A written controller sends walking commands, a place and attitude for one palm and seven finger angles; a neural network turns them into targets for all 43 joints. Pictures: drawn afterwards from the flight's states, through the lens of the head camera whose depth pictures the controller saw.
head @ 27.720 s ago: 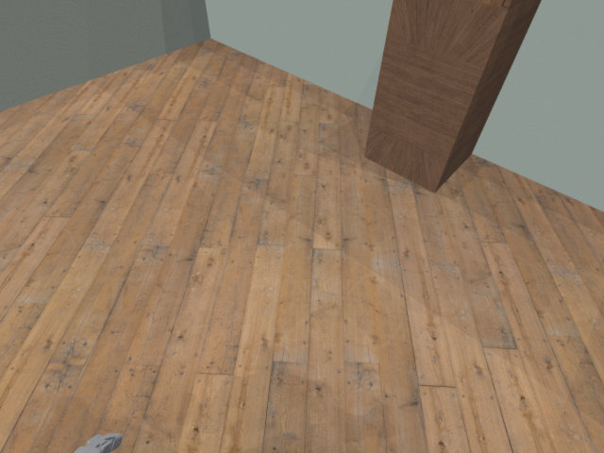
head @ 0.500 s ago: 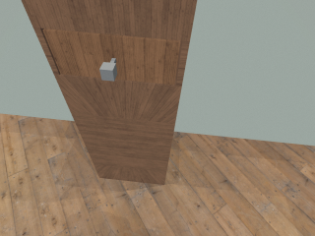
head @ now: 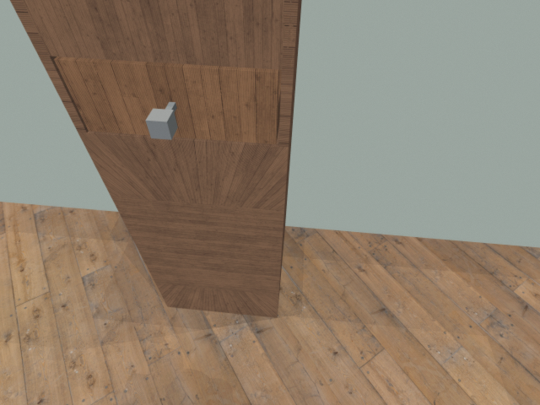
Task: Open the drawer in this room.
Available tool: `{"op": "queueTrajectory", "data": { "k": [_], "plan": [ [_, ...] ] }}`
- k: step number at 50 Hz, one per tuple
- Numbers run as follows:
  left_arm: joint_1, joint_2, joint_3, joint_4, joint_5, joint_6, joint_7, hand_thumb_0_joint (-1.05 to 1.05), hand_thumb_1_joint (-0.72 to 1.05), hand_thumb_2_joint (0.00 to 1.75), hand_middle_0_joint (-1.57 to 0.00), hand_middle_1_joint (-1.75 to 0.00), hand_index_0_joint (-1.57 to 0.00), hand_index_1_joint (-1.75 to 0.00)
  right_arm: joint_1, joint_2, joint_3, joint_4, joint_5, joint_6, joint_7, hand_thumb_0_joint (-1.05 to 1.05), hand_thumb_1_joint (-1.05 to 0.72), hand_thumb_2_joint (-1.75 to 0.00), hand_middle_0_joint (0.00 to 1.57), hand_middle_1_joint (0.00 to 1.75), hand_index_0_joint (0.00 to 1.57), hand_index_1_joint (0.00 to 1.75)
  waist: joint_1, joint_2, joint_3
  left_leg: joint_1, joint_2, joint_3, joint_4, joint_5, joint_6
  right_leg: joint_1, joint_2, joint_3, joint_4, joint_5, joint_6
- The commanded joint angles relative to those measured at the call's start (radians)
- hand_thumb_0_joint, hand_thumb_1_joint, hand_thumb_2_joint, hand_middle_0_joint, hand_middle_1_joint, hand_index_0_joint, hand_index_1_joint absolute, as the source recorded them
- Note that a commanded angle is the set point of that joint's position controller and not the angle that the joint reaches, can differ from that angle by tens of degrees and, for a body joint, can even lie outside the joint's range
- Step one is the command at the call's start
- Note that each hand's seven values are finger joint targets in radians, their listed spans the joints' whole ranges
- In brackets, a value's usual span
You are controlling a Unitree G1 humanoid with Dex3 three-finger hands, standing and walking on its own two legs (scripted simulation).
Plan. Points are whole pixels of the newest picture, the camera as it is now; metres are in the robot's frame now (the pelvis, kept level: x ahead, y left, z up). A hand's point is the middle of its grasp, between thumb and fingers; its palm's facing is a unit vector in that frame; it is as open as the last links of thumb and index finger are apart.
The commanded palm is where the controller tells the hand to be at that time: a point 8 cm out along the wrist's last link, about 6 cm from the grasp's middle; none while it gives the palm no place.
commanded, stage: come to a stop and stand still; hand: left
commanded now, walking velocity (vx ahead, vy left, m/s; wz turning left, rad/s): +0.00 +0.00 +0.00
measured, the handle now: (165, 117) +0.54 +0.22 +0.15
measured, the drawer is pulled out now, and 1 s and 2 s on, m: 0.00 0.00 0.00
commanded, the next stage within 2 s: look again from close up in 0.12 s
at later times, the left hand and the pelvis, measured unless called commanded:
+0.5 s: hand out of the picture +0.01 +0.20 -0.18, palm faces +0.03 -0.98 -0.20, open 7.4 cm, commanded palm none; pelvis +0.01 +0.03 -0.01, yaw -2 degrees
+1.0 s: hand (109, 366) +0.19 +0.26 -0.06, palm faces -0.06 -0.76 -0.65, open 7.5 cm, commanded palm +0.13 +0.28 -0.03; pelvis +0.01 +0.06 -0.01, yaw -1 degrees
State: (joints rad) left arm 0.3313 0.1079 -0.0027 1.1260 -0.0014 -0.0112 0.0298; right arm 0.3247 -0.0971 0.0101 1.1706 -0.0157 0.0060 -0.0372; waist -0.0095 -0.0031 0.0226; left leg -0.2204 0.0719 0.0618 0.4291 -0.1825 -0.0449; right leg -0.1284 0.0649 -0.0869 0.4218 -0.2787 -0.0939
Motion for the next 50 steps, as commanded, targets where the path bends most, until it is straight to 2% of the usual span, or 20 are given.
{"op": "queueTrajectory", "data": {
  "k": [1, 9, 10, 11, 12, 14, 15, 17, 20, 24, 28, 40, 41, 42, 43, 44, 45, 46, 48, 50],
  "plan": [
    [0.070, 0.091, 0.014, -0.026, 0.006, -0.020, 0.006, 0.00, 0.90, 0.90, -0.20, -0.30, -0.20, -0.30, 0.058, -0.078, -0.014, -0.027, 0.003, -0.015, -0.005, 0.00, -0.90, -0.90, 0.20, 0.30, 0.20, 0.30, 0.003, -0.004, 0.046, 0.039, 0.032, -0.038, -0.039, 0.032, 0.042, -0.092, -0.174, 0.172, -0.154, 0.124, 0.041],
    [0.114, 0.064, 0.010, -0.002, 0.009, -0.022, 0.010, 0.00, 0.90, 0.90, -0.20, -0.30, -0.20, -0.30, 0.047, -0.066, -0.015, -0.027, 0.005, -0.017, -0.011, 0.00, -0.90, -0.90, 0.20, 0.30, 0.20, 0.30, 0.009, 0.000, 0.078, 0.047, 0.035, -0.038, -0.045, 0.044, 0.043, -0.100, -0.168, 0.161, -0.149, 0.180, 0.049],
    [0.187, 0.113, 0.023, 0.018, 0.028, -0.053, 0.054, 0.00, 0.90, 0.90, -0.20, -0.30, -0.20, -0.30, -0.084, -0.114, -0.027, -0.101, 0.009, -0.034, 0.001, 0.00, -0.90, -0.90, 0.20, 0.30, 0.20, 0.30, 0.054, -0.052, 0.131, -0.108, 0.003, 0.025, 0.240, -0.094, 0.009, -0.101, -0.256, 0.303, -0.137, 0.885, 0.189],
    [0.164, 0.146, 0.027, -0.026, 0.032, -0.062, 0.052, 0.00, 0.90, 0.90, -0.20, -0.30, -0.20, -0.30, 0.008, -0.067, -0.029, -0.135, 0.008, -0.014, 0.002, 0.00, -0.90, -0.90, 0.20, 0.30, 0.20, 0.30, -0.019, -0.043, 0.060, -0.148, -0.032, -0.055, 0.318, -0.177, 0.044, -0.016, -0.300, 0.273, -0.089, 0.992, 0.197],
    [0.128, 0.134, 0.027, -0.042, 0.027, -0.058, 0.046, 0.00, 0.90, 0.90, -0.20, -0.30, -0.20, -0.30, 0.028, -0.070, -0.036, -0.125, 0.008, -0.010, 0.001, 0.00, -0.90, -0.90, 0.20, 0.30, 0.20, 0.30, -0.027, 0.042, 0.038, -0.137, -0.022, -0.042, 0.332, -0.185, 0.059, -0.019, -0.290, 0.222, -0.078, 0.932, 0.152],
    [0.114, 0.126, 0.026, -0.053, 0.023, -0.058, 0.037, 0.00, 0.90, 0.90, -0.20, -0.30, -0.20, -0.30, 0.020, -0.045, -0.026, -0.139, 0.013, -0.013, 0.011, 0.00, -0.90, -0.90, 0.20, 0.30, 0.20, 0.30, -0.017, 0.030, -0.055, -0.090, -0.016, -0.036, 0.265, -0.157, 0.060, 0.020, -0.257, 0.192, -0.054, 0.678, 0.003],
    [0.097, 0.124, 0.024, -0.069, 0.026, -0.056, 0.034, 0.00, 0.90, 0.90, -0.20, -0.30, -0.20, -0.30, 0.030, -0.044, -0.025, -0.152, 0.012, -0.017, 0.013, 0.00, -0.90, -0.90, 0.20, 0.30, 0.20, 0.30, -0.022, -0.043, -0.064, -0.071, -0.026, -0.028, 0.211, -0.149, 0.059, 0.012, -0.240, 0.182, -0.053, 0.565, -0.024],
    [0.072, 0.103, 0.018, -0.075, 0.022, -0.047, 0.032, 0.00, 0.90, 0.90, -0.20, -0.30, -0.20, -0.30, 0.057, -0.065, -0.025, -0.146, 0.006, -0.022, 0.010, 0.00, -0.90, -0.90, 0.20, 0.30, 0.20, 0.30, -0.030, -0.098, -0.038, 0.006, -0.027, -0.033, 0.103, -0.095, 0.059, -0.071, -0.219, 0.191, -0.063, 0.311, -0.022],
    [0.072, 0.068, 0.012, -0.080, 0.014, -0.031, 0.028, 0.00, 0.90, 0.90, -0.20, -0.30, -0.20, -0.30, 0.074, -0.110, -0.020, -0.136, -0.003, -0.037, 0.007, 0.00, -0.90, -0.90, 0.20, 0.30, 0.20, 0.30, -0.007, 0.032, 0.053, -0.011, 0.043, -0.113, 0.006, 0.038, 0.096, -0.142, -0.137, 0.164, -0.029, 0.086, 0.021],
    [0.078, 0.094, 0.010, -0.064, 0.015, -0.019, 0.020, 0.00, 0.90, 0.90, -0.20, -0.30, -0.20, -0.30, 0.042, -0.118, -0.009, -0.129, -0.002, -0.041, 0.001, 0.00, -0.90, -0.90, 0.20, 0.30, 0.20, 0.30, 0.020, 0.086, 0.074, -0.056, 0.049, -0.135, -0.045, 0.072, 0.112, -0.078, -0.126, 0.140, -0.002, 0.088, 0.030],
    [0.057, 0.105, 0.005, -0.066, 0.013, -0.016, 0.015, 0.00, 0.90, 0.90, -0.20, -0.30, -0.20, -0.30, 0.037, -0.136, -0.005, -0.124, -0.001, -0.040, 0.001, 0.00, -0.90, -0.90, 0.20, 0.30, 0.20, 0.30, 0.019, -0.015, 0.079, -0.044, 0.037, -0.135, -0.063, 0.028, 0.110, -0.080, -0.134, 0.148, -0.014, 0.076, 0.034],
    [0.034, 0.121, 0.006, -0.057, 0.010, -0.008, 0.015, 0.00, 0.90, 0.90, -0.20, -0.30, -0.20, -0.30, 0.048, -0.144, -0.002, -0.077, 0.000, -0.049, -0.005, 0.00, -0.90, -0.90, 0.20, 0.30, 0.20, 0.30, 0.020, 0.018, 0.023, 0.045, 0.042, -0.124, -0.056, 0.217, 0.116, -0.047, -0.145, 0.133, 0.014, 0.155, 0.048],
    [0.077, 0.141, 0.004, -0.039, 0.024, -0.026, 0.051, 0.00, 0.90, 0.90, -0.20, -0.30, -0.20, -0.30, -0.038, -0.193, -0.010, -0.148, 0.015, -0.044, 0.007, 0.00, -0.90, -0.90, 0.20, 0.30, 0.20, 0.30, 0.037, -0.032, 0.098, -0.035, 0.064, -0.110, 0.109, 0.347, 0.085, -0.123, -0.185, 0.161, -0.027, 0.346, 0.071],
    [-0.706, 0.509, 0.037, -1.577, 0.207, -0.164, 0.073, 0.00, 0.88, 0.89, -0.20, -0.32, -0.20, -0.32, -0.037, -0.355, -0.040, -0.510, 0.055, -0.191, -0.013, 0.00, -0.90, -0.90, 0.20, 0.30, 0.20, 0.30, -0.053, 0.257, -0.421, 0.252, -0.040, -0.118, 0.015, 0.509, 0.084, -0.130, -0.064, 0.177, 0.102, 0.390, 0.029],
    [-0.250, 0.420, 0.037, -1.338, 0.226, -0.085, 0.136, 0.00, 0.85, 0.88, -0.20, -0.33, -0.20, -0.33, -0.095, -0.256, -0.011, -0.450, 0.036, -0.309, -0.054, 0.00, -0.90, -0.90, 0.20, 0.30, 0.20, 0.30, 0.015, 0.439, -0.415, 0.410, 0.027, -0.141, -0.026, 0.716, 0.030, -0.210, -0.067, 0.063, 0.219, 0.072, 0.028],
    [-0.182, 0.329, 0.019, -1.269, 0.173, -0.010, 0.187, 0.00, 0.83, 0.87, -0.21, -0.34, -0.21, -0.34, -0.086, -0.236, -0.036, -0.367, 0.040, -0.340, -0.061, 0.00, -0.90, -0.90, 0.20, 0.30, 0.20, 0.30, 0.012, 0.341, -0.342, 0.296, 0.036, -0.145, -0.051, 0.649, -0.018, -0.245, -0.067, 0.031, 0.273, -0.064, 0.054],
    [0.122, 0.086, -0.134, -1.068, 0.196, 0.097, 0.194, 0.00, 0.81, 0.86, -0.21, -0.36, -0.21, -0.36, -0.070, -0.187, -0.031, -0.359, 0.060, -0.343, -0.063, 0.00, -0.90, -0.90, 0.20, 0.30, 0.20, 0.30, -0.010, 0.253, -0.214, 0.217, 0.030, -0.154, -0.085, 0.520, 0.002, -0.323, -0.057, 0.027, 0.293, -0.135, 0.071],
    [-0.028, 0.091, -0.179, -1.287, 0.220, 0.089, 0.198, 0.00, 0.78, 0.85, -0.21, -0.37, -0.21, -0.37, -0.114, -0.207, -0.030, -0.452, 0.052, -0.349, -0.040, 0.00, -0.90, -0.90, 0.20, 0.30, 0.20, 0.30, -0.005, 0.141, -0.119, 0.137, 0.028, -0.166, -0.062, 0.427, 0.015, -0.326, -0.076, 0.037, 0.254, -0.095, 0.071],
    [0.026, 0.192, -0.151, -1.330, 0.409, 0.073, 0.245, 0.00, 0.74, 0.83, -0.21, -0.40, -0.21, -0.40, -0.153, -0.263, -0.046, -0.514, 0.016, -0.333, -0.028, 0.00, -0.90, -0.90, 0.20, 0.30, 0.20, 0.30, -0.020, 0.051, -0.144, 0.048, -0.007, -0.140, 0.053, 0.300, 0.035, -0.345, -0.056, 0.040, 0.166, -0.014, 0.048],
    [0.177, 0.227, -0.122, -1.272, 0.562, 0.096, 0.274, 0.00, 0.69, 0.81, -0.22, -0.43, -0.22, -0.43, -0.186, -0.280, -0.057, -0.598, -0.004, -0.272, 0.001, 0.00, -0.90, -0.90, 0.20, 0.30, 0.20, 0.30, 0.030, -0.048, -0.151, -0.059, -0.043, -0.142, 0.093, 0.195, 0.039, -0.300, -0.044, 0.093, 0.117, 0.003, 0.027]
  ]
}}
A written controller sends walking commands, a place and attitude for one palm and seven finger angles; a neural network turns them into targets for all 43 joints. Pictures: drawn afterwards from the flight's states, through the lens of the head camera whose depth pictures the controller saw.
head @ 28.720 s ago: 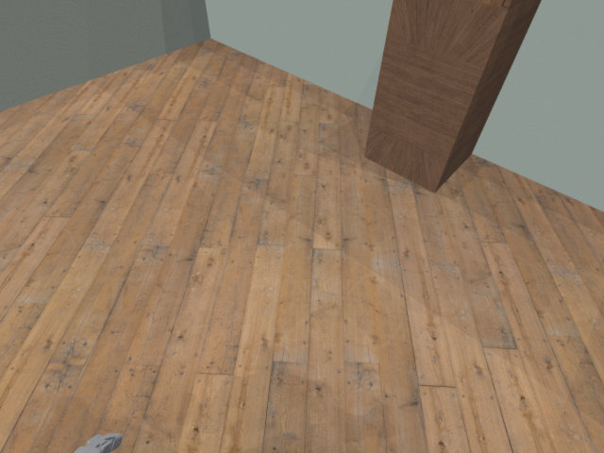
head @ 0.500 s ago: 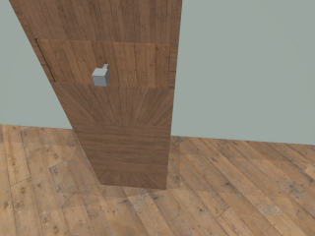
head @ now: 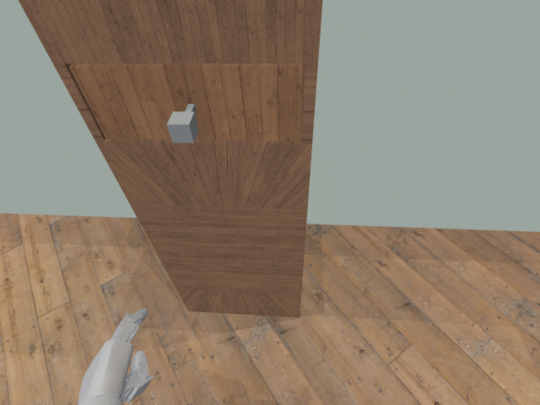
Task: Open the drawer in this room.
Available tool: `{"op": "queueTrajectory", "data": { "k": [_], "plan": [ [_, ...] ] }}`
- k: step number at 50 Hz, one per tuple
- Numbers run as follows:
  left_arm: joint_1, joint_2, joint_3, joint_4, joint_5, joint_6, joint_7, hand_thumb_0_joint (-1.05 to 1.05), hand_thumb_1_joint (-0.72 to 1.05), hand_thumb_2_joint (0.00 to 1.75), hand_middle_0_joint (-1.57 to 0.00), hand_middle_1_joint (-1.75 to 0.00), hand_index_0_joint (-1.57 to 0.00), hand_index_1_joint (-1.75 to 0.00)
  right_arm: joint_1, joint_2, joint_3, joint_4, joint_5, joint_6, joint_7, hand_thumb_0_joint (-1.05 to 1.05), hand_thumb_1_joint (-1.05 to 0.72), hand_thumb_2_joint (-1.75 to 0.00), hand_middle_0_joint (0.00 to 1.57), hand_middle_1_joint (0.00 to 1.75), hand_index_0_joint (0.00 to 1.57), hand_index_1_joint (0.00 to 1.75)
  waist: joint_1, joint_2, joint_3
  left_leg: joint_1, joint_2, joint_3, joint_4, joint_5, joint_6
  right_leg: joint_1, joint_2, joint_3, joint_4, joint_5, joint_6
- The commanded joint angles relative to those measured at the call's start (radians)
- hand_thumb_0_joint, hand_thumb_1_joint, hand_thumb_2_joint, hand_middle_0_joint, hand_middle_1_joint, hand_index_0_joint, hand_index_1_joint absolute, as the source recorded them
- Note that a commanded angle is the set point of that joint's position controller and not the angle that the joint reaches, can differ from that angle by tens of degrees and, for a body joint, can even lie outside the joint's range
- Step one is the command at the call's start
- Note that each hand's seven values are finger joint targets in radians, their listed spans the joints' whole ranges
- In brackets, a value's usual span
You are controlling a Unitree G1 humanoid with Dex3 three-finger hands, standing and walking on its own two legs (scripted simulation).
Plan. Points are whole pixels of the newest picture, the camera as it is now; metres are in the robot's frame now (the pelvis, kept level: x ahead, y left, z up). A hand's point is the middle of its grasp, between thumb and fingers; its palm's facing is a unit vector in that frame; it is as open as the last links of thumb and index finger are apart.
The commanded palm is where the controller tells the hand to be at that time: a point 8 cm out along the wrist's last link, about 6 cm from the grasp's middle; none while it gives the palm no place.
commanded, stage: raise the hand with hooked fingers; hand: left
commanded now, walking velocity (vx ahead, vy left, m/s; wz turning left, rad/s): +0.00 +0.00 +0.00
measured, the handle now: (186, 120) +0.53 +0.16 +0.16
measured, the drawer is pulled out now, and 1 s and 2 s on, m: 0.00 0.00 0.00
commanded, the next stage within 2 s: move the hooked fingers above the handle in 1.72 s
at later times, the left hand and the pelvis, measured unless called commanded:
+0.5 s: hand (122, 330) +0.21 +0.20 +0.06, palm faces +0.20 -0.10 -0.97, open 10.1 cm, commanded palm +0.17 +0.20 +0.10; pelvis -0.02 -0.05 -0.01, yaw +2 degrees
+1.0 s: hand (99, 259) +0.26 +0.21 +0.15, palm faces +0.15 -0.06 -0.99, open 13.0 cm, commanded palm +0.22 +0.21 +0.22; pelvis -0.02 -0.03 +0.01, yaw +0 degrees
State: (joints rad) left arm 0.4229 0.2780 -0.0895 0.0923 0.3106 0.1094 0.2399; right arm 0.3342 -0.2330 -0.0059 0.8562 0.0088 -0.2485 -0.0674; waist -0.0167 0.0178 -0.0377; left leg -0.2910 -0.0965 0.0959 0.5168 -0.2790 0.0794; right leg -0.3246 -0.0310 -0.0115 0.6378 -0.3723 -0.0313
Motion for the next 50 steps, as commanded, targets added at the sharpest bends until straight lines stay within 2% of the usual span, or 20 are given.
{"op": "queueTrajectory", "data": {
  "k": [1, 3, 4, 6, 9, 10, 11, 13, 14, 16, 19, 21, 23, 26, 29, 32, 35, 39, 43, 50],
  "plan": [
    [0.178, 0.054, -0.020, -0.201, 0.323, -0.029, 0.080, 0.00, 0.67, 0.80, -0.22, -0.45, -0.22, -0.45, -0.242, -0.145, -0.048, -0.327, -0.037, 0.026, 0.045, 0.00, -0.90, -0.90, 0.20, 0.30, 0.20, 0.30, 0.069, -0.139, -0.061, -0.032, 0.115, -0.156, 0.029, 0.261, -0.072, -0.111, 0.063, 0.039, -0.101, 0.098, -0.043],
    [0.304, -0.009, -0.048, -0.072, 0.473, -0.034, 0.093, 0.00, 0.62, 0.78, -0.22, -0.48, -0.22, -0.48, -0.279, -0.140, -0.054, -0.362, -0.047, 0.131, 0.079, 0.00, -0.90, -0.90, 0.20, 0.30, 0.20, 0.30, 0.091, -0.342, 0.031, -0.170, 0.104, -0.115, 0.048, 0.137, -0.072, -0.161, 0.067, 0.029, -0.069, 0.049, -0.042],
    [0.327, 0.007, -0.019, -0.055, 0.522, -0.050, 0.089, 0.00, 0.60, 0.77, -0.22, -0.50, -0.22, -0.50, -0.289, -0.138, -0.060, -0.382, -0.036, 0.180, 0.097, 0.00, -0.90, -0.90, 0.20, 0.30, 0.20, 0.30, 0.117, -0.364, 0.049, -0.211, 0.098, -0.102, 0.042, 0.119, -0.075, -0.137, 0.063, 0.058, -0.064, 0.070, -0.048],
    [0.251, 0.082, 0.029, -0.178, 0.610, -0.102, 0.098, 0.00, 0.55, 0.75, -0.22, -0.53, -0.22, -0.53, -0.359, -0.137, -0.051, -0.457, -0.032, 0.242, 0.119, 0.00, -0.90, -0.90, 0.20, 0.30, 0.20, 0.30, 0.151, -0.282, -0.038, -0.201, 0.076, -0.077, 0.057, 0.102, -0.072, -0.094, 0.057, 0.089, -0.034, 0.098, -0.052],
    [0.102, 0.235, 0.161, -0.332, 0.710, -0.131, 0.161, 0.00, 0.48, 0.72, -0.23, -0.57, -0.23, -0.57, -0.381, -0.116, -0.041, -0.491, -0.043, 0.302, 0.126, 0.00, -0.90, -0.90, 0.20, 0.30, 0.20, 0.30, 0.174, -0.044, -0.152, -0.152, 0.053, -0.078, 0.095, 0.119, -0.066, -0.066, 0.062, 0.128, 0.011, 0.142, -0.060],
    [0.026, 0.252, 0.166, -0.417, 0.735, -0.130, 0.187, 0.00, 0.46, 0.71, -0.23, -0.58, -0.23, -0.58, -0.391, -0.109, -0.041, -0.513, -0.058, 0.313, 0.123, 0.00, -0.90, -0.90, 0.20, 0.30, 0.20, 0.30, 0.167, 0.067, -0.197, -0.108, 0.053, -0.079, 0.111, 0.123, -0.061, -0.087, 0.064, 0.148, 0.014, 0.150, -0.063],
    [-0.010, 0.265, 0.183, -0.437, 0.748, -0.130, 0.211, 0.00, 0.43, 0.70, -0.23, -0.60, -0.23, -0.60, -0.372, -0.098, -0.040, -0.514, -0.065, 0.317, 0.118, 0.00, -0.90, -0.90, 0.20, 0.30, 0.20, 0.30, 0.154, 0.119, -0.244, -0.065, 0.052, -0.087, 0.134, 0.139, -0.058, -0.103, 0.070, 0.162, 0.020, 0.162, -0.065],
    [-0.157, 0.303, 0.200, -0.524, 0.762, -0.142, 0.245, 0.00, 0.39, 0.68, -0.24, -0.63, -0.24, -0.63, -0.372, -0.100, -0.038, -0.510, -0.080, 0.325, 0.107, 0.00, -0.90, -0.90, 0.20, 0.30, 0.20, 0.30, 0.119, 0.152, -0.307, 0.009, 0.050, -0.110, 0.183, 0.179, -0.052, -0.153, 0.068, 0.200, 0.017, 0.196, -0.064],
    [-0.277, 0.331, 0.201, -0.584, 0.763, -0.151, 0.255, 0.00, 0.36, 0.67, -0.24, -0.64, -0.24, -0.64, -0.372, -0.102, -0.037, -0.495, -0.092, 0.330, 0.100, 0.00, -0.90, -0.90, 0.20, 0.30, 0.20, 0.30, 0.085, 0.118, -0.315, 0.022, 0.048, -0.129, 0.210, 0.161, -0.046, -0.183, 0.063, 0.218, 0.006, 0.168, -0.055],
    [-0.336, 0.296, 0.166, -0.553, 0.729, -0.182, 0.249, 0.00, 0.32, 0.65, -0.24, -0.68, -0.24, -0.68, -0.375, -0.097, -0.035, -0.478, -0.095, 0.319, 0.085, 0.00, -0.90, -0.90, 0.20, 0.30, 0.20, 0.30, 0.045, 0.091, -0.255, 0.049, 0.038, -0.127, 0.234, 0.124, -0.032, -0.221, 0.050, 0.222, -0.042, 0.137, -0.045],
    [-0.383, 0.257, 0.108, -0.491, 0.667, -0.208, 0.193, 0.00, 0.25, 0.62, -0.25, -0.72, -0.25, -0.72, -0.399, -0.096, -0.026, -0.460, -0.088, 0.310, 0.071, 0.00, -0.90, -0.90, 0.20, 0.30, 0.20, 0.30, 0.011, 0.038, -0.177, 0.029, 0.035, -0.133, 0.220, 0.091, -0.020, -0.193, 0.043, 0.201, -0.083, 0.163, -0.028],
    [-0.365, 0.251, 0.088, -0.427, 0.642, -0.180, 0.136, 0.00, 0.20, 0.60, -0.25, -0.75, -0.25, -0.75, -0.411, -0.092, -0.022, -0.448, -0.077, 0.318, 0.064, 0.00, -0.90, -0.90, 0.20, 0.30, 0.20, 0.30, 0.030, 0.004, -0.146, -0.008, 0.035, -0.120, 0.174, 0.089, -0.019, -0.118, 0.035, 0.178, -0.108, 0.213, -0.013],
    [-0.285, 0.262, 0.101, -0.371, 0.629, -0.120, 0.078, 0.00, 0.15, 0.58, -0.25, -0.78, -0.25, -0.78, -0.414, -0.089, -0.016, -0.446, -0.063, 0.339, 0.062, 0.00, -0.90, -0.90, 0.20, 0.30, 0.20, 0.30, 0.070, -0.066, -0.152, -0.044, 0.037, -0.107, 0.122, 0.115, -0.025, -0.015, 0.026, 0.181, -0.132, 0.290, -0.002],
    [-0.227, 0.333, 0.162, -0.348, 0.615, -0.053, 0.004, 0.00, 0.08, 0.55, -0.26, -0.82, -0.26, -0.82, -0.420, -0.091, 0.006, -0.451, -0.039, 0.363, 0.062, 0.00, -0.90, -0.90, 0.20, 0.30, 0.20, 0.30, 0.111, -0.122, -0.148, -0.091, 0.041, -0.096, 0.056, 0.128, -0.037, 0.131, 0.005, 0.203, -0.137, 0.395, 0.018],
    [-0.210, 0.415, 0.233, -0.383, 0.617, -0.035, -0.034, 0.00, 0.01, 0.52, -0.26, -0.87, -0.26, -0.87, -0.437, -0.096, 0.025, -0.462, -0.030, 0.365, 0.061, 0.00, -0.90, -0.90, 0.20, 0.30, 0.20, 0.30, 0.139, -0.073, -0.175, -0.072, 0.048, -0.086, 0.013, 0.167, -0.044, 0.231, 0.001, 0.202, -0.127, 0.491, 0.021],
    [-0.285, 0.455, 0.268, -0.466, 0.606, -0.042, -0.056, 0.00, -0.06, 0.49, -0.27, -0.92, -0.27, -0.92, -0.442, -0.100, 0.026, -0.459, -0.026, 0.367, 0.054, 0.00, -0.90, -0.90, 0.20, 0.30, 0.20, 0.30, 0.140, 0.003, -0.198, -0.034, 0.052, -0.086, -0.022, 0.197, -0.044, 0.276, -0.005, 0.187, -0.142, 0.536, 0.021],
    [-0.359, 0.466, 0.297, -0.530, 0.568, -0.067, -0.058, 0.00, -0.13, 0.46, -0.27, -0.96, -0.27, -0.96, -0.439, -0.109, 0.010, -0.449, -0.024, 0.360, 0.044, 0.00, -0.90, -0.90, 0.20, 0.30, 0.20, 0.30, 0.129, 0.002, -0.231, 0.005, 0.049, -0.092, -0.033, 0.212, -0.041, 0.301, -0.014, 0.187, -0.160, 0.581, 0.028],
    [-0.440, 0.420, 0.249, -0.519, 0.533, -0.115, -0.080, 0.00, -0.22, 0.42, -0.28, -1.02, -0.28, -1.02, -0.424, -0.112, -0.010, -0.423, -0.012, 0.335, 0.043, 0.00, -0.90, -0.90, 0.20, 0.30, 0.20, 0.30, 0.105, -0.010, -0.169, 0.067, 0.048, -0.093, -0.055, 0.215, -0.033, 0.226, -0.001, 0.145, -0.220, 0.435, 0.020],
    [-0.544, 0.450, 0.235, -0.433, 0.541, -0.105, -0.130, 0.00, -0.31, 0.38, -0.29, -1.08, -0.29, -1.08, -0.415, -0.121, -0.019, -0.394, -0.001, 0.341, 0.045, 0.00, -0.90, -0.90, 0.20, 0.30, 0.20, 0.30, 0.100, -0.043, -0.101, 0.084, 0.049, -0.083, -0.095, 0.185, -0.030, 0.184, 0.003, 0.110, -0.266, 0.289, 0.015],
    [-0.749, 0.558, 0.284, -0.451, 0.528, -0.086, -0.209, 0.00, -0.48, 0.31, -0.30, -1.18, -0.30, -1.18, -0.442, -0.120, -0.009, -0.385, 0.007, 0.341, 0.049, 0.00, -0.90, -0.90, 0.20, 0.30, 0.20, 0.30, 0.123, 0.056, -0.214, 0.160, 0.055, -0.099, -0.138, 0.273, -0.037, 0.289, 0.013, 0.068, -0.252, 0.351, 0.001]
  ]
}}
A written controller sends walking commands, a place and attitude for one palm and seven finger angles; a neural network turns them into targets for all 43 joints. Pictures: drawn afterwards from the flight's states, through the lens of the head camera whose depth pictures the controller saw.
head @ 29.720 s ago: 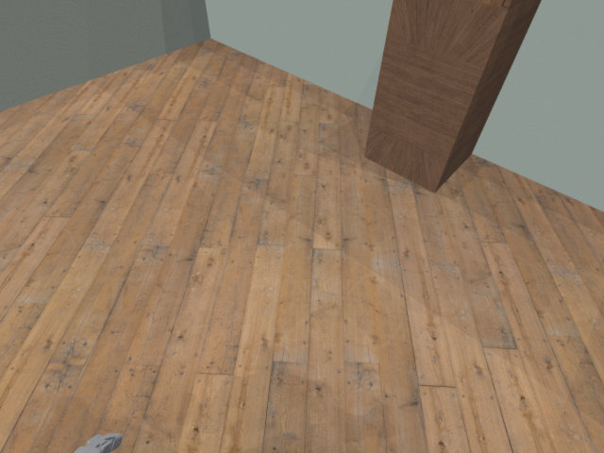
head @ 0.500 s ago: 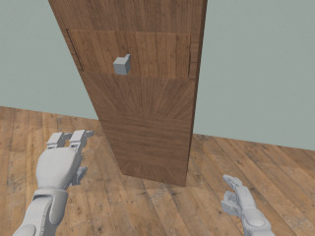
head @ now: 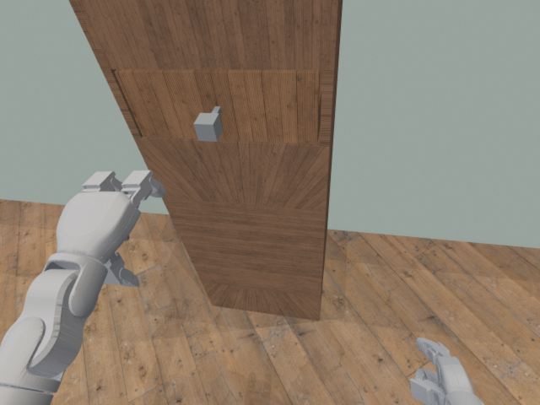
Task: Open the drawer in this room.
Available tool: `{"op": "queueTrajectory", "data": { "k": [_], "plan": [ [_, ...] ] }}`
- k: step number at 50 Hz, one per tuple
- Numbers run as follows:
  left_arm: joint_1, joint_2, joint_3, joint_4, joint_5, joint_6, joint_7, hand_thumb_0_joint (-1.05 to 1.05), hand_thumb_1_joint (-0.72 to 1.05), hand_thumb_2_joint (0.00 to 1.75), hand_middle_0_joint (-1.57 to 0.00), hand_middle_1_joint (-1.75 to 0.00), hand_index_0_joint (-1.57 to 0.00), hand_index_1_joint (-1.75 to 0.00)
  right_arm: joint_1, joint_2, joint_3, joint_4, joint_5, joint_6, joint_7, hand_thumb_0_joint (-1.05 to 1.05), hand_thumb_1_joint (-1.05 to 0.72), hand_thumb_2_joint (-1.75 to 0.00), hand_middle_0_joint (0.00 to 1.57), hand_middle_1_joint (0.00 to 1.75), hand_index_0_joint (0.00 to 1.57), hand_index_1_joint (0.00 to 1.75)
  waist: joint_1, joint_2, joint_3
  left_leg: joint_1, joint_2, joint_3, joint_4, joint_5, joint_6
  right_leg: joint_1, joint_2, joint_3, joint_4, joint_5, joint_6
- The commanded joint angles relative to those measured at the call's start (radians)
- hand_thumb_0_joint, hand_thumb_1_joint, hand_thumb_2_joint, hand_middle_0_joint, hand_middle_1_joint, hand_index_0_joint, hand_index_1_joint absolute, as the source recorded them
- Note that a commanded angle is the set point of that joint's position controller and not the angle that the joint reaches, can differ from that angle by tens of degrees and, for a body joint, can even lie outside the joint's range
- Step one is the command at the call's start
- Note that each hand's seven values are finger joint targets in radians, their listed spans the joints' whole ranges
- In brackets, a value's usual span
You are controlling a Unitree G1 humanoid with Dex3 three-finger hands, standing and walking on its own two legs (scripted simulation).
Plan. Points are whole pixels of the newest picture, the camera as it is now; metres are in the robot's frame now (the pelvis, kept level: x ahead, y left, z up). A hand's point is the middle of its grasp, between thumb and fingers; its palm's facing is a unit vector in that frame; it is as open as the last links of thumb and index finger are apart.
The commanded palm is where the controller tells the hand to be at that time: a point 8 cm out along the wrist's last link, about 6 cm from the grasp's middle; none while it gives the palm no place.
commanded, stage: raise the hand with hooked fingers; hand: left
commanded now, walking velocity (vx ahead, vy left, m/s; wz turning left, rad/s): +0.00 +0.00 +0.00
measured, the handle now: (212, 121) +0.55 +0.18 +0.15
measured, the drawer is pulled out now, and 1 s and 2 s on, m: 0.00 0.00 0.00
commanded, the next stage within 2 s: move the hooked fingers above the handle in 0.72 s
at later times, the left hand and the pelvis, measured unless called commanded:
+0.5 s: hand (64, 183) +0.30 +0.29 +0.22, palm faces +0.12 -0.04 -0.99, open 13.9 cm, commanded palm +0.26 +0.28 +0.28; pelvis -0.02 +0.04 +0.00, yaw +1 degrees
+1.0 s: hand (78, 196) +0.30 +0.29 +0.19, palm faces +0.07 -0.03 -1.00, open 13.9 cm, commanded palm +0.28 +0.28 +0.27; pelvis -0.03 +0.04 +0.00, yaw +2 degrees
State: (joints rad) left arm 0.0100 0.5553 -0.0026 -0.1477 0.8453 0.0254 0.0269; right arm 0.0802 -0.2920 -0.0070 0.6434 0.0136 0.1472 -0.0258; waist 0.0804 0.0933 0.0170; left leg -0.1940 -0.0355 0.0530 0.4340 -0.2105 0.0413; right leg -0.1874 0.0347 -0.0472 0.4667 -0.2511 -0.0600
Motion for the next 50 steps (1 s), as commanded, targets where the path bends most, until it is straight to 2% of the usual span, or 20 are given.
{"op": "queueTrajectory", "data": {
  "k": [1, 4, 7, 9, 12, 15, 17, 21, 24, 27, 30, 33, 34, 36, 39, 42, 44, 47, 49, 50],
  "plan": [
    [-0.353, 0.287, 0.203, -0.209, -0.015, -0.001, -0.009, 0.00, -0.50, 0.30, -0.30, -1.20, -0.30, -1.20, -0.185, -0.063, -0.009, -0.171, 0.004, -0.051, 0.008, 0.00, -0.90, -0.90, 0.20, 0.30, 0.20, 0.30, 0.025, -0.024, -0.259, 0.069, -0.004, -0.058, -0.063, 0.219, -0.001, 0.151, -0.048, 0.095, -0.082, 0.244, 0.029],
    [-0.420, 0.290, 0.203, -0.187, -0.034, 0.019, -0.051, 0.00, -0.50, 0.30, -0.30, -1.20, -0.30, -1.20, -0.201, -0.066, -0.001, -0.175, 0.013, -0.047, 0.019, 0.00, -0.90, -0.90, 0.20, 0.30, 0.20, 0.30, 0.020, -0.007, -0.226, 0.081, 0.005, -0.066, -0.077, 0.240, -0.009, 0.135, -0.035, 0.084, -0.095, 0.240, 0.022],
    [-0.498, 0.272, 0.157, -0.099, -0.038, 0.060, -0.105, 0.00, -0.50, 0.30, -0.30, -1.20, -0.30, -1.20, -0.192, -0.071, 0.008, -0.167, 0.017, -0.035, 0.024, 0.00, -0.90, -0.90, 0.20, 0.30, 0.20, 0.30, 0.006, -0.061, -0.157, 0.062, 0.014, -0.066, -0.103, 0.196, -0.014, 0.093, -0.036, 0.057, -0.112, 0.177, 0.027],
    [-0.538, 0.282, 0.154, -0.064, -0.038, 0.084, -0.144, 0.00, -0.50, 0.30, -0.30, -1.20, -0.30, -1.20, -0.205, -0.075, 0.013, -0.176, 0.027, -0.035, 0.027, 0.00, -0.90, -0.90, 0.20, 0.30, 0.20, 0.30, 0.005, -0.069, -0.151, 0.066, 0.018, -0.070, -0.105, 0.178, -0.014, 0.084, -0.029, 0.058, -0.116, 0.147, 0.023],
    [-0.654, 0.317, 0.140, -0.077, -0.025, 0.091, -0.199, 0.00, -0.50, 0.30, -0.30, -1.20, -0.30, -1.20, -0.194, -0.081, 0.017, -0.181, 0.022, -0.031, 0.029, 0.00, -0.90, -0.90, 0.20, 0.30, 0.20, 0.30, 0.005, -0.068, -0.216, 0.086, 0.016, -0.077, -0.107, 0.180, -0.013, 0.098, -0.037, 0.049, -0.105, 0.135, 0.024],
    [-0.767, 0.360, 0.154, -0.138, -0.029, 0.064, -0.238, 0.00, -0.50, 0.30, -0.30, -1.20, -0.30, -1.20, -0.190, -0.078, 0.020, -0.188, 0.017, -0.048, 0.032, 0.00, -0.90, -0.90, 0.20, 0.30, 0.20, 0.30, 0.009, -0.006, -0.312, 0.135, 0.016, -0.099, -0.096, 0.210, -0.016, 0.114, -0.036, 0.050, -0.090, 0.137, 0.017],
    [-0.737, 0.365, 0.173, -0.115, -0.046, 0.045, -0.255, 0.00, -0.50, 0.30, -0.30, -1.20, -0.30, -1.20, -0.169, -0.081, 0.015, -0.189, 0.016, -0.052, 0.033, 0.00, -0.90, -0.90, 0.20, 0.30, 0.20, 0.30, 0.014, -0.032, -0.297, 0.139, 0.019, -0.106, -0.094, 0.238, -0.015, 0.106, -0.035, 0.045, -0.091, 0.154, 0.017],
    [-0.624, 0.327, 0.174, -0.032, -0.082, 0.042, -0.299, 0.00, -0.50, 0.30, -0.30, -1.20, -0.30, -1.20, -0.146, -0.089, 0.015, -0.190, 0.024, -0.041, 0.046, 0.00, -0.90, -0.90, 0.20, 0.30, 0.20, 0.30, 0.020, -0.072, -0.192, 0.095, 0.034, -0.105, -0.110, 0.234, -0.024, 0.064, -0.032, 0.024, -0.096, 0.133, 0.015],
    [-0.630, 0.329, 0.183, -0.062, -0.087, 0.036, -0.305, 0.00, -0.50, 0.30, -0.30, -1.20, -0.30, -1.20, -0.150, -0.095, 0.013, -0.205, 0.029, -0.044, 0.054, 0.00, -0.90, -0.90, 0.20, 0.30, 0.20, 0.30, 0.019, -0.062, -0.185, 0.085, 0.038, -0.108, -0.113, 0.212, -0.023, 0.052, -0.024, 0.024, -0.093, 0.108, 0.014],
    [-0.701, 0.345, 0.178, -0.171, -0.071, -0.002, -0.282, 0.00, -0.50, 0.30, -0.30, -1.20, -0.30, -1.20, -0.138, -0.093, 0.006, -0.212, 0.020, -0.055, 0.056, 0.00, -0.90, -0.90, 0.20, 0.30, 0.20, 0.30, 0.020, 0.002, -0.263, 0.123, 0.044, -0.135, -0.118, 0.204, -0.030, 0.053, -0.027, 0.025, -0.077, 0.079, 0.013],
    [-0.723, 0.376, 0.211, -0.245, -0.070, -0.039, -0.245, 0.00, -0.50, 0.30, -0.30, -1.20, -0.30, -1.20, -0.128, -0.083, -0.002, -0.201, 0.012, -0.075, 0.055, 0.00, -0.90, -0.90, 0.20, 0.30, 0.20, 0.30, 0.026, 0.048, -0.323, 0.156, 0.051, -0.165, -0.118, 0.190, -0.037, 0.060, -0.026, 0.033, -0.065, 0.074, 0.012],
    [-0.703, 0.390, 0.246, -0.194, -0.081, -0.045, -0.210, 0.00, -0.50, 0.30, -0.30, -1.20, -0.30, -1.20, -0.116, -0.089, -0.007, -0.177, 0.011, -0.079, 0.050, 0.00, -0.90, -0.90, 0.20, 0.30, 0.20, 0.30, 0.030, 0.044, -0.276, 0.135, 0.055, -0.177, -0.131, 0.160, -0.048, 0.037, -0.022, 0.031, -0.070, 0.060, 0.010],
    [-0.716, 0.417, 0.278, -0.194, -0.086, -0.043, -0.199, 0.00, -0.50, 0.30, -0.30, -1.20, -0.30, -1.20, -0.118, -0.095, -0.008, -0.175, 0.014, -0.081, 0.051, 0.00, -0.90, -0.90, 0.20, 0.30, 0.20, 0.30, 0.036, 0.032, -0.283, 0.124, 0.055, -0.176, -0.133, 0.147, -0.048, 0.049, -0.016, 0.031, -0.070, 0.059, 0.009],
    [-0.714, 0.401, 0.268, -0.102, -0.087, -0.019, -0.186, 0.00, -0.50, 0.30, -0.30, -1.20, -0.30, -1.20, -0.112, -0.094, -0.002, -0.160, 0.015, -0.076, 0.048, 0.00, -0.90, -0.90, 0.20, 0.30, 0.20, 0.30, 0.035, -0.003, -0.238, 0.088, 0.049, -0.163, -0.137, 0.146, -0.052, 0.043, -0.022, 0.027, -0.077, 0.052, 0.007],
    [-0.695, 0.353, 0.229, -0.029, -0.088, 0.023, -0.197, 0.00, -0.50, 0.30, -0.30, -1.20, -0.30, -1.20, -0.126, -0.099, -0.002, -0.161, 0.029, -0.069, 0.052, 0.00, -0.90, -0.90, 0.20, 0.30, 0.20, 0.30, 0.031, -0.024, -0.209, 0.070, 0.048, -0.151, -0.139, 0.125, -0.054, 0.029, -0.019, 0.025, -0.077, 0.042, 0.007],
    [-0.709, 0.262, 0.099, -0.056, -0.074, 0.053, -0.234, 0.00, -0.50, 0.30, -0.30, -1.20, -0.30, -1.20, -0.136, -0.096, 0.001, -0.181, 0.032, -0.062, 0.055, 0.00, -0.90, -0.90, 0.20, 0.30, 0.20, 0.30, 0.012, -0.010, -0.228, 0.080, 0.044, -0.148, -0.141, 0.089, -0.052, 0.019, -0.028, 0.025, -0.067, 0.034, 0.011],
    [-0.738, 0.209, 0.034, -0.040, -0.056, 0.065, -0.261, 0.00, -0.50, 0.30, -0.30, -1.20, -0.30, -1.20, -0.132, -0.091, 0.000, -0.190, 0.036, -0.068, 0.053, 0.00, -0.90, -0.90, 0.20, 0.30, 0.20, 0.30, -0.009, -0.046, -0.228, 0.077, 0.046, -0.153, -0.135, 0.038, -0.043, -0.001, -0.025, 0.027, -0.062, 0.022, 0.012],
    [-0.837, 0.243, 0.016, -0.045, -0.021, 0.045, -0.278, 0.00, -0.50, 0.30, -0.30, -1.20, -0.30, -1.20, -0.117, -0.093, 0.005, -0.186, 0.030, -0.071, 0.039, 0.00, -0.90, -0.90, 0.20, 0.30, 0.20, 0.30, -0.025, -0.067, -0.237, 0.065, 0.039, -0.148, -0.141, -0.042, -0.023, -0.006, -0.032, 0.031, -0.074, -0.015, 0.016],
    [-0.922, 0.335, 0.091, -0.062, -0.008, 0.009, -0.268, 0.00, -0.50, 0.30, -0.30, -1.20, -0.30, -1.20, -0.107, -0.099, 0.006, -0.175, 0.022, -0.080, 0.028, 0.00, -0.90, -0.90, 0.20, 0.30, 0.20, 0.30, -0.020, -0.036, -0.277, 0.074, 0.034, -0.148, -0.129, -0.025, -0.019, 0.013, -0.027, 0.034, -0.077, -0.008, 0.014],
    [-0.963, 0.343, 0.095, -0.067, -0.006, -0.008, -0.259, 0.00, -0.50, 0.30, -0.30, -1.20, -0.30, -1.20, -0.107, -0.090, 0.010, -0.171, 0.018, -0.084, 0.025, 0.00, -0.90, -0.90, 0.20, 0.30, 0.20, 0.30, -0.017, -0.025, -0.286, 0.085, 0.033, -0.157, -0.135, -0.025, -0.021, 0.012, -0.029, 0.033, -0.076, -0.011, 0.011]
  ]
}}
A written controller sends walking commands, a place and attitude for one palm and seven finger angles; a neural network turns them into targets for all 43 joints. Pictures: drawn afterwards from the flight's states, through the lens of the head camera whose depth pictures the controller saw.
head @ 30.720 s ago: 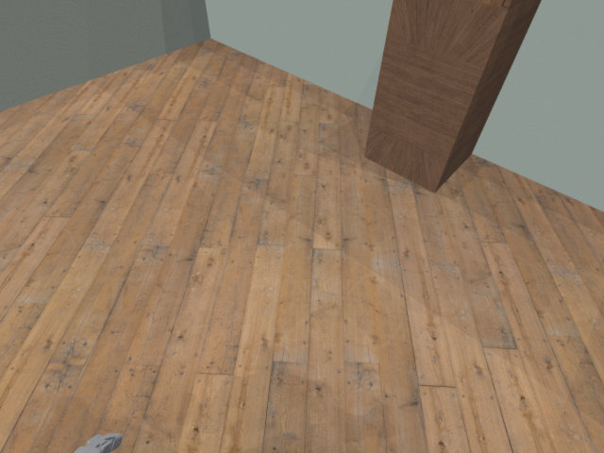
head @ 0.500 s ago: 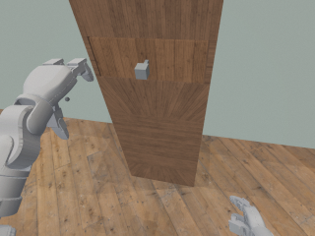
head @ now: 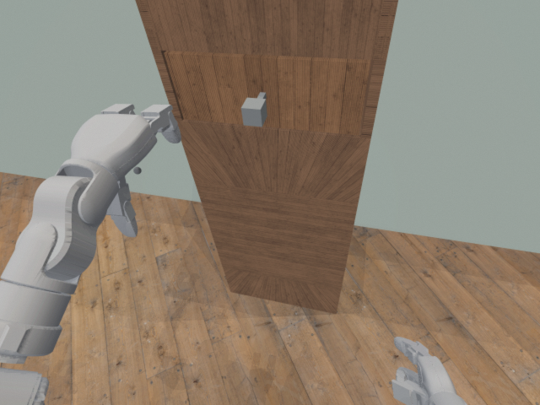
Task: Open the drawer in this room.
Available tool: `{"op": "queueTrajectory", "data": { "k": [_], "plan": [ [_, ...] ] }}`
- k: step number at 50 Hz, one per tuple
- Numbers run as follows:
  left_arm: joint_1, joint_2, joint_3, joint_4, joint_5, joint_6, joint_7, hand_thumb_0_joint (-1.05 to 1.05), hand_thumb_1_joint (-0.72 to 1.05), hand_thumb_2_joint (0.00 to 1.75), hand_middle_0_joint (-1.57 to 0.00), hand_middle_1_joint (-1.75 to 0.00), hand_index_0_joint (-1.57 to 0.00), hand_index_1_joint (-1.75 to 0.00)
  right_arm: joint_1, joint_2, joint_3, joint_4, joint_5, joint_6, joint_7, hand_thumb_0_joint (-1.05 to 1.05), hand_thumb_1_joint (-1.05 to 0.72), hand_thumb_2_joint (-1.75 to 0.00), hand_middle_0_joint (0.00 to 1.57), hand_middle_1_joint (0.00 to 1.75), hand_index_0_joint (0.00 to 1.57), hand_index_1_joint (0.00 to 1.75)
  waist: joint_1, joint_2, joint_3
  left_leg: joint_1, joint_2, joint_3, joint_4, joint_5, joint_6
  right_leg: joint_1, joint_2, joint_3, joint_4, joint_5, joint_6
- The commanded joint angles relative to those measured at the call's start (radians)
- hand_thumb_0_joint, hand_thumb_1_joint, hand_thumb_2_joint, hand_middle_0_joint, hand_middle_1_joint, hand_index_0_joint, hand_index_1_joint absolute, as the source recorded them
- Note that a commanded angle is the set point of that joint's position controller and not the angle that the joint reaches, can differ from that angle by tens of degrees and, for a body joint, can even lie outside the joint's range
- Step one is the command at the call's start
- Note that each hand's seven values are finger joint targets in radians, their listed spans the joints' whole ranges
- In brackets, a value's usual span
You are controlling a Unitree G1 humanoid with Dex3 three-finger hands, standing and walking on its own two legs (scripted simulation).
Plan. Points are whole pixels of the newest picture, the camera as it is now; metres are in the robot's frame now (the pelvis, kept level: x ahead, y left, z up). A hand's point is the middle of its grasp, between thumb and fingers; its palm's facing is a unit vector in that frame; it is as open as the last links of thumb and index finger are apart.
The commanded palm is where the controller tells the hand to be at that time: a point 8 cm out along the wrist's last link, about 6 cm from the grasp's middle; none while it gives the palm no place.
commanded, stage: move the hooked fingers above the handle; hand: left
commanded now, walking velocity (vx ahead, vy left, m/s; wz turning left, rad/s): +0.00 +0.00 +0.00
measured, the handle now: (257, 106) +0.59 +0.12 +0.15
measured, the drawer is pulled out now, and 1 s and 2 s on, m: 0.00 0.00 0.00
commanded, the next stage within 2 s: none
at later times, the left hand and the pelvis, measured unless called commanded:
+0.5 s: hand (209, 148) +0.41 +0.16 +0.18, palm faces -0.01 -0.02 -1.00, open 13.8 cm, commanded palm +0.40 +0.18 +0.27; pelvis +0.03 -0.03 +0.00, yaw -1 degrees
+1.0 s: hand (265, 118) +0.48 +0.08 +0.19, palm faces +0.02 -0.06 -1.00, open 13.8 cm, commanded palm +0.47 +0.15 +0.27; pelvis +0.05 -0.04 +0.00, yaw -1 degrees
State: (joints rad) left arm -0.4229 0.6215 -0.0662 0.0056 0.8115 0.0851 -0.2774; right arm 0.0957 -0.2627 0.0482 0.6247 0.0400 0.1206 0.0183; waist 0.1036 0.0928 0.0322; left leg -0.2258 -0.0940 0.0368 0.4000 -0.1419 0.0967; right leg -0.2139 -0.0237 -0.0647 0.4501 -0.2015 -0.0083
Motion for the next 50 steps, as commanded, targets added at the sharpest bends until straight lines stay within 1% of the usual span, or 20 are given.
{"op": "queueTrajectory", "data": {
  "k": [1, 2, 4, 6, 11, 12, 16, 18, 20, 24, 29, 31, 35, 39, 43, 44, 46, 48, 49, 50],
  "plan": [
    [-0.550, 0.270, 0.162, -0.204, 0.021, -0.085, 0.057, 0.00, -0.50, 0.30, -0.30, -1.20, -0.30, -1.20, -0.115, -0.115, -0.046, -0.143, -0.009, -0.060, -0.024, 0.00, -0.90, -0.90, 0.20, 0.30, 0.20, 0.30, -0.039, -0.008, -0.307, 0.131, 0.090, -0.144, -0.097, -0.058, -0.079, 0.039, 0.031, 0.049, -0.061, -0.044, -0.045],
    [-0.576, 0.271, 0.169, -0.185, 0.011, -0.098, 0.069, 0.00, -0.50, 0.30, -0.30, -1.20, -0.30, -1.20, -0.106, -0.113, -0.046, -0.136, -0.009, -0.062, -0.026, 0.00, -0.90, -0.90, 0.20, 0.30, 0.20, 0.30, -0.042, 0.004, -0.304, 0.138, 0.091, -0.150, -0.099, -0.049, -0.087, 0.029, 0.033, 0.044, -0.062, -0.039, -0.046],
    [-0.598, 0.338, 0.248, -0.120, -0.006, -0.112, 0.096, 0.00, -0.50, 0.30, -0.30, -1.20, -0.30, -1.20, -0.093, -0.121, -0.046, -0.118, -0.012, -0.065, -0.029, 0.00, -0.90, -0.90, 0.20, 0.30, 0.20, 0.30, -0.027, 0.013, -0.311, 0.130, 0.087, -0.142, -0.089, -0.003, -0.089, 0.039, 0.040, 0.044, -0.071, -0.022, -0.049],
    [-0.584, 0.319, 0.248, -0.009, -0.012, -0.101, 0.117, 0.00, -0.50, 0.30, -0.30, -1.20, -0.30, -1.20, -0.085, -0.113, -0.042, -0.106, -0.010, -0.057, -0.032, 0.00, -0.90, -0.90, 0.20, 0.30, 0.20, 0.30, -0.024, -0.015, -0.274, 0.099, 0.085, -0.119, -0.086, 0.032, -0.089, 0.044, 0.033, 0.038, -0.080, -0.016, -0.051],
    [-0.539, 0.220, 0.147, 0.124, 0.015, -0.025, 0.113, 0.00, -0.50, 0.30, -0.30, -1.20, -0.30, -1.20, -0.085, -0.127, -0.048, -0.124, -0.001, -0.028, -0.011, 0.00, -0.90, -0.90, 0.20, 0.30, 0.20, 0.30, -0.019, -0.051, -0.298, 0.070, 0.081, -0.078, -0.066, 0.118, -0.091, 0.071, 0.021, 0.043, -0.075, 0.042, -0.051],
    [-0.527, 0.227, 0.143, 0.130, 0.029, -0.010, 0.103, 0.00, -0.50, 0.30, -0.30, -1.20, -0.30, -1.20, -0.084, -0.134, -0.051, -0.130, 0.002, -0.021, -0.008, 0.00, -0.90, -0.90, 0.20, 0.30, 0.20, 0.30, -0.022, -0.070, -0.323, 0.066, 0.080, -0.070, -0.058, 0.134, -0.087, 0.088, 0.017, 0.049, -0.073, 0.066, -0.049],
    [-0.509, 0.121, 0.011, 0.019, 0.043, 0.005, 0.034, 0.00, -0.50, 0.30, -0.30, -1.20, -0.30, -1.20, -0.101, -0.132, -0.058, -0.177, 0.015, -0.006, 0.001, 0.00, -0.90, -0.90, 0.20, 0.30, 0.20, 0.30, -0.051, -0.092, -0.368, 0.101, 0.069, -0.060, -0.031, 0.163, -0.063, 0.098, 0.010, 0.065, -0.066, 0.133, -0.041],
    [-0.547, 0.155, 0.030, -0.042, 0.031, -0.017, 0.018, 0.00, -0.50, 0.30, -0.30, -1.20, -0.30, -1.20, -0.091, -0.135, -0.062, -0.178, 0.014, -0.007, -0.006, 0.00, -0.90, -0.90, 0.20, 0.30, 0.20, 0.30, -0.062, -0.101, -0.389, 0.120, 0.065, -0.063, -0.023, 0.163, -0.053, 0.104, 0.009, 0.073, -0.068, 0.153, -0.037],
    [-0.570, 0.252, 0.125, -0.090, 0.011, -0.059, 0.023, 0.00, -0.50, 0.30, -0.30, -1.20, -0.30, -1.20, -0.088, -0.137, -0.061, -0.173, 0.009, -0.014, -0.016, 0.00, -0.90, -0.90, 0.20, 0.30, 0.20, 0.30, -0.051, -0.105, -0.401, 0.115, 0.061, -0.064, -0.020, 0.184, -0.046, 0.138, 0.009, 0.080, -0.066, 0.190, -0.035],
    [-0.655, 0.351, 0.242, -0.055, -0.019, -0.120, 0.091, 0.00, -0.50, 0.30, -0.30, -1.20, -0.30, -1.20, -0.059, -0.136, -0.057, -0.130, -0.002, -0.019, -0.030, 0.00, -0.90, -0.90, 0.20, 0.30, 0.20, 0.30, -0.040, -0.046, -0.377, 0.095, 0.057, -0.062, -0.019, 0.214, -0.054, 0.133, 0.019, 0.074, -0.071, 0.201, -0.040],
    [-0.672, 0.338, 0.265, 0.145, -0.003, -0.082, 0.187, 0.00, -0.50, 0.30, -0.30, -1.20, -0.30, -1.20, -0.046, -0.130, -0.058, -0.095, 0.000, -0.009, -0.026, 0.00, -0.90, -0.90, 0.20, 0.30, 0.20, 0.30, -0.026, -0.060, -0.380, 0.042, 0.059, -0.043, -0.016, 0.239, -0.069, 0.151, 0.017, 0.075, -0.057, 0.228, -0.043],
    [-0.675, 0.274, 0.186, 0.193, 0.023, -0.033, 0.188, 0.00, -0.50, 0.30, -0.30, -1.20, -0.30, -1.20, -0.061, -0.130, -0.057, -0.101, 0.001, 0.002, -0.019, 0.00, -0.90, -0.90, 0.20, 0.30, 0.20, 0.30, -0.032, -0.043, -0.392, 0.036, 0.060, -0.031, -0.011, 0.236, -0.070, 0.142, 0.009, 0.079, -0.046, 0.241, -0.041],
    [-0.652, 0.111, -0.026, 0.284, 0.066, 0.067, 0.100, 0.00, -0.50, 0.30, -0.30, -1.20, -0.30, -1.20, -0.070, -0.143, -0.060, -0.126, 0.024, 0.030, -0.015, 0.00, -0.90, -0.90, 0.20, 0.30, 0.20, 0.30, -0.085, -0.131, -0.348, 0.025, 0.062, -0.025, -0.007, 0.175, -0.060, 0.105, -0.004, 0.084, -0.061, 0.236, -0.028],
    [-0.782, -0.006, -0.179, 0.180, 0.054, 0.048, 0.001, 0.00, -0.50, 0.30, -0.30, -1.20, -0.30, -1.20, -0.066, -0.137, -0.060, -0.153, 0.034, 0.029, -0.028, 0.00, -0.90, -0.90, 0.20, 0.30, 0.20, 0.30, -0.141, -0.160, -0.360, 0.086, 0.048, -0.046, 0.010, 0.148, -0.035, 0.057, -0.001, 0.082, -0.056, 0.240, -0.019],
    [-0.921, 0.160, -0.022, 0.090, 0.018, -0.076, 0.011, 0.00, -0.50, 0.30, -0.30, -1.20, -0.30, -1.20, -0.029, -0.127, -0.059, -0.129, 0.017, 0.010, -0.052, 0.00, -0.90, -0.90, 0.20, 0.30, 0.20, 0.30, -0.116, -0.090, -0.465, 0.133, 0.036, -0.057, 0.024, 0.218, -0.034, 0.114, 0.000, 0.093, -0.036, 0.309, -0.028],
    [-0.946, 0.236, 0.055, 0.054, -0.001, -0.109, 0.037, 0.00, -0.50, 0.30, -0.30, -1.20, -0.30, -1.20, -0.018, -0.128, -0.059, -0.127, 0.009, 0.003, -0.054, 0.00, -0.90, -0.90, 0.20, 0.30, 0.20, 0.30, -0.095, -0.073, -0.507, 0.130, 0.034, -0.058, 0.030, 0.250, -0.037, 0.149, 0.001, 0.095, -0.030, 0.336, -0.030],
    [-0.940, 0.320, 0.176, 0.127, -0.007, -0.144, 0.107, 0.00, -0.50, 0.30, -0.30, -1.20, -0.30, -1.20, 0.002, -0.119, -0.054, -0.105, -0.003, -0.004, -0.056, 0.00, -0.90, -0.90, 0.20, 0.30, 0.20, 0.30, -0.067, -0.048, -0.517, 0.098, 0.035, -0.055, 0.030, 0.310, -0.046, 0.174, 0.008, 0.084, -0.009, 0.377, -0.038],
    [-0.931, 0.313, 0.215, 0.232, -0.011, -0.139, 0.181, 0.00, -0.50, 0.30, -0.30, -1.20, -0.30, -1.20, 0.018, -0.104, -0.049, -0.086, -0.005, 0.001, -0.054, 0.00, -0.90, -0.90, 0.20, 0.30, 0.20, 0.30, -0.051, -0.073, -0.486, 0.053, 0.043, -0.044, 0.027, 0.339, -0.055, 0.173, 0.011, 0.073, -0.004, 0.394, -0.037],
    [-0.929, 0.340, 0.240, 0.281, -0.004, -0.126, 0.220, 0.00, -0.50, 0.30, -0.30, -1.20, -0.30, -1.20, 0.014, -0.106, -0.048, -0.077, -0.004, 0.008, -0.050, 0.00, -0.90, -0.90, 0.20, 0.30, 0.20, 0.30, -0.041, -0.094, -0.471, 0.022, 0.046, -0.036, 0.021, 0.329, -0.063, 0.191, 0.010, 0.072, -0.011, 0.384, -0.036],
    [-0.936, 0.299, 0.201, 0.338, 0.011, -0.102, 0.255, 0.00, -0.50, 0.30, -0.30, -1.20, -0.30, -1.20, 0.003, -0.098, -0.041, -0.072, 0.000, 0.013, -0.046, 0.00, -0.90, -0.90, 0.20, 0.30, 0.20, 0.30, -0.041, -0.111, -0.441, -0.004, 0.050, -0.029, 0.016, 0.325, -0.066, 0.189, 0.009, 0.075, -0.009, 0.392, -0.036]
  ]
}}
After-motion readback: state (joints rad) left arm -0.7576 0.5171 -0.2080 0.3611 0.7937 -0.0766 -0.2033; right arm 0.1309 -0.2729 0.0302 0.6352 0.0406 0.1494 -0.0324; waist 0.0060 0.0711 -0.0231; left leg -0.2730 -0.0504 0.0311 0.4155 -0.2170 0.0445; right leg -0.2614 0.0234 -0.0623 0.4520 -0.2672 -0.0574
